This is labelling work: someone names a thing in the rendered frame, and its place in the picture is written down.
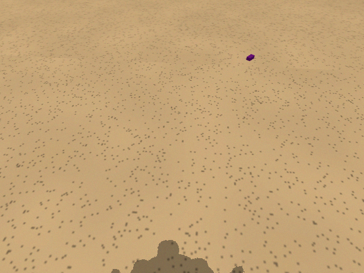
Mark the small box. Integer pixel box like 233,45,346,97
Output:
246,54,255,61

